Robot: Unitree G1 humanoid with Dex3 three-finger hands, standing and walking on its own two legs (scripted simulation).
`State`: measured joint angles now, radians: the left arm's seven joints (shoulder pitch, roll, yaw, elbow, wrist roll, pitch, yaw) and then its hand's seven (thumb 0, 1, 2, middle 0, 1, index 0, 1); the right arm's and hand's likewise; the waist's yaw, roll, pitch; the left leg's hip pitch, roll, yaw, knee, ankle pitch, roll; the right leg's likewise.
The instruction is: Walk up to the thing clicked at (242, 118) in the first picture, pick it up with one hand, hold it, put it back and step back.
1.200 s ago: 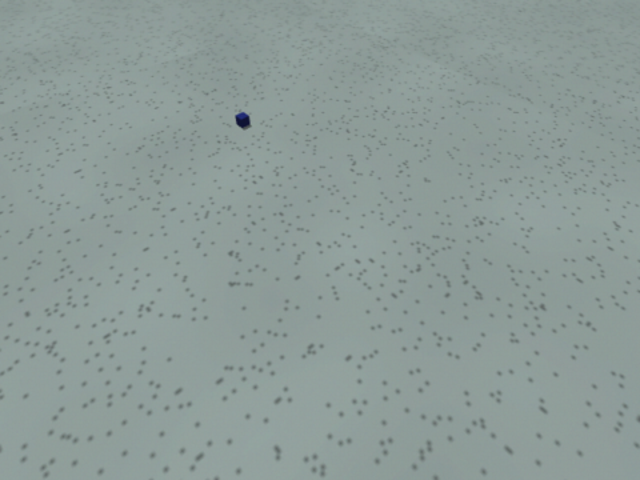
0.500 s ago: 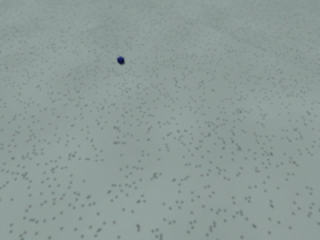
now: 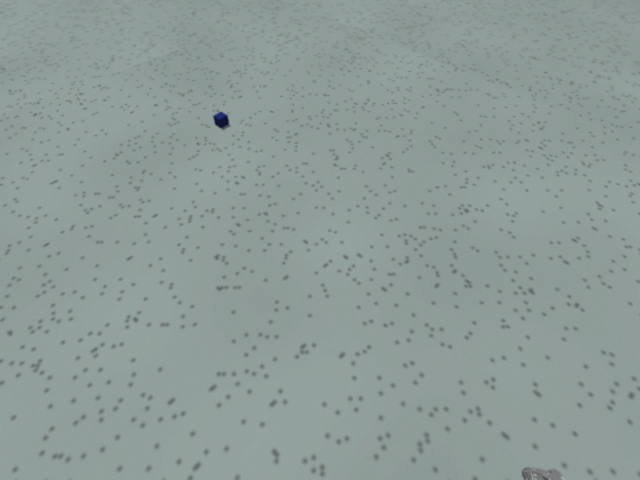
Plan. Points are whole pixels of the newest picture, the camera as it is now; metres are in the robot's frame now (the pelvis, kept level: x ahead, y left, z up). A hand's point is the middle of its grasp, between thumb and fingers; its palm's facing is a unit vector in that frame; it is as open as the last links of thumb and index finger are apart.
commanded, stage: walk up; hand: left
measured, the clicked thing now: (221, 120) +1.95 +0.51 -0.75
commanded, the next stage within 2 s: none
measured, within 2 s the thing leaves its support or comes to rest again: neither
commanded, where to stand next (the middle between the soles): +1.47 +0.65 m, yaw -54 degrees
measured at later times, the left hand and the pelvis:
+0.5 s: hand (112, 418) +0.24 +0.31 -0.13, palm faces -0.22 -0.84 -0.49, open 7.4 cm; pelvis +0.18 +0.01 -0.01, yaw -14 degrees
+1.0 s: hand (191, 195) +0.70 +0.28 -0.13, palm faces -0.41 -0.74 -0.54, open 7.4 cm; pelvis +0.44 +0.08 -0.04, yaw -25 degrees
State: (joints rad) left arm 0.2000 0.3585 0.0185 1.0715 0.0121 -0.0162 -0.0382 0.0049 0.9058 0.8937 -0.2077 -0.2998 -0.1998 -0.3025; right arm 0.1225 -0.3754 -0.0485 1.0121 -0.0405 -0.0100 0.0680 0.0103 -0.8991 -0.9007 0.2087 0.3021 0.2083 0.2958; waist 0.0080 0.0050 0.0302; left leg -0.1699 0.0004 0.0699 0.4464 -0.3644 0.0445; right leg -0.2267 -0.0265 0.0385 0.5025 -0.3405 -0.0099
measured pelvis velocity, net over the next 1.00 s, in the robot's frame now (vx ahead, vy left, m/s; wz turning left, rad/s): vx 0.44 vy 0.08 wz -0.43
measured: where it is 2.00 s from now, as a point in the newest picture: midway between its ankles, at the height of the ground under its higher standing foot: (250, 284)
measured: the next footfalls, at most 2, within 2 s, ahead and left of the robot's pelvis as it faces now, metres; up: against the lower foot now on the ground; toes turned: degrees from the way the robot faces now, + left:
right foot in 0.18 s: +0.10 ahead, -0.17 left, +0.00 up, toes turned -16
left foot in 0.60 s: +0.45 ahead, +0.16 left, +0.00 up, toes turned -13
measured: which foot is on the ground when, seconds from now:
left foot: down 0.00-0.16, up 0.18-0.58, down 0.60-0.96, up 0.98-1.00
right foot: up 0.00-0.16, down 0.18-0.60, up 0.62-0.94, down 0.96-1.00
